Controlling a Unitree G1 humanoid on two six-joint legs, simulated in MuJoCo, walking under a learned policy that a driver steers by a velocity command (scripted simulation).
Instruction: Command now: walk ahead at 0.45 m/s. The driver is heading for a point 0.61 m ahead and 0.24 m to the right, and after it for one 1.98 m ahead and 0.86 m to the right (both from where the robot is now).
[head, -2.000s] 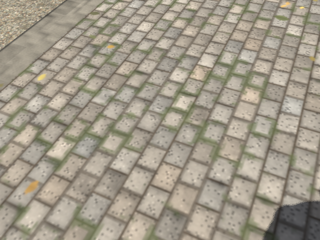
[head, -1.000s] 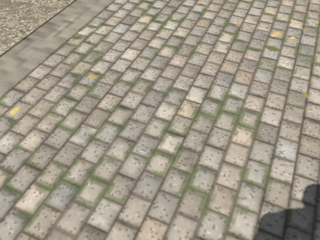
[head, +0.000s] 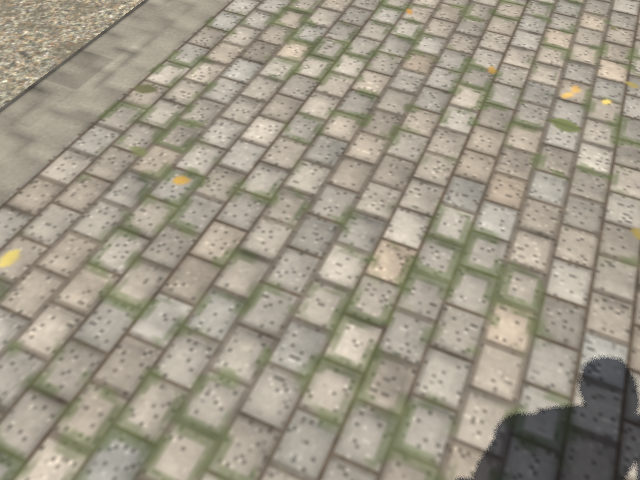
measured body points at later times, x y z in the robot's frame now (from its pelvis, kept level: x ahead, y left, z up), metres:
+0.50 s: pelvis +0.28 -0.04 +0.00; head +0.31 -0.05 +0.44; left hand +0.31 +0.21 -0.15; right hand +0.38 -0.30 -0.13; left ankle +0.37 +0.12 -0.67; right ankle +0.28 -0.07 -0.75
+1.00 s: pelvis +0.58 -0.05 +0.00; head +0.62 -0.06 +0.44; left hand +0.78 +0.16 -0.14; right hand +0.56 -0.34 -0.11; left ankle +0.65 +0.02 -0.75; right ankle +0.48 -0.14 -0.66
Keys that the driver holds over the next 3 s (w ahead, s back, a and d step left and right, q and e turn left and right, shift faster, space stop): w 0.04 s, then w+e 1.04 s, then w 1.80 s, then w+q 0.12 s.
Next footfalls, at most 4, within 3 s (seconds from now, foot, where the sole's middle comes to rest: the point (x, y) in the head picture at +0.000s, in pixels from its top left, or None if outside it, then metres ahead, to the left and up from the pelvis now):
0.26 right None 0.32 -0.08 -0.78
0.82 left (316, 400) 0.69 0.00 -0.78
1.34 right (451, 360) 0.79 -0.32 -0.78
1.90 left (451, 244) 1.15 -0.38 -0.78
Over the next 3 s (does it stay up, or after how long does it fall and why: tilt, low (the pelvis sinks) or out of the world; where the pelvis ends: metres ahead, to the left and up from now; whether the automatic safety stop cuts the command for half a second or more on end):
stays up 1.43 -0.72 -0.02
